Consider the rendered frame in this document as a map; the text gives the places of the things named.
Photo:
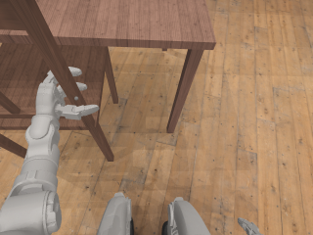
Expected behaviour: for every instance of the left robot forearm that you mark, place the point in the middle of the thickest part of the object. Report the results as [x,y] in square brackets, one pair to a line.
[41,162]

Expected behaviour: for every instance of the robot right shin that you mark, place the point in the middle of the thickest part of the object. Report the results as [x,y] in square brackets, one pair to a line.
[170,230]

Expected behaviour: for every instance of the right robot thigh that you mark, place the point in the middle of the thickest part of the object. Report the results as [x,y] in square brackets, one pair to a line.
[183,216]

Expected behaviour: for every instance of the table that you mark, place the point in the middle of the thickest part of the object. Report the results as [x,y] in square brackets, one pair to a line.
[162,24]

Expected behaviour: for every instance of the robot left upper arm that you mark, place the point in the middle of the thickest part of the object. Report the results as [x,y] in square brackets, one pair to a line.
[37,213]

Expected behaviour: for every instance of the robot right hand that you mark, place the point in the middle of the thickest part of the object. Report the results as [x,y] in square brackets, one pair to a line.
[249,227]

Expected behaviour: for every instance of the chair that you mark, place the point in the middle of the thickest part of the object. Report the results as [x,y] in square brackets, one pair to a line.
[24,66]

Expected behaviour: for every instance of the robot left hand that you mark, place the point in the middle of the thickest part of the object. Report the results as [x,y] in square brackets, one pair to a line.
[49,95]

